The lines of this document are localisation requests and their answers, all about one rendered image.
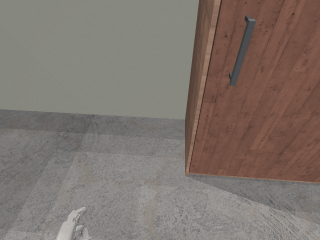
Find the handle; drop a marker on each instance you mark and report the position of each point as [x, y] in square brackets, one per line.
[250, 24]

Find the wardrobe door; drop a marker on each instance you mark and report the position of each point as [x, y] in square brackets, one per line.
[267, 125]

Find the robot left hand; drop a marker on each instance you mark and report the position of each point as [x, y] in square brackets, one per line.
[68, 229]

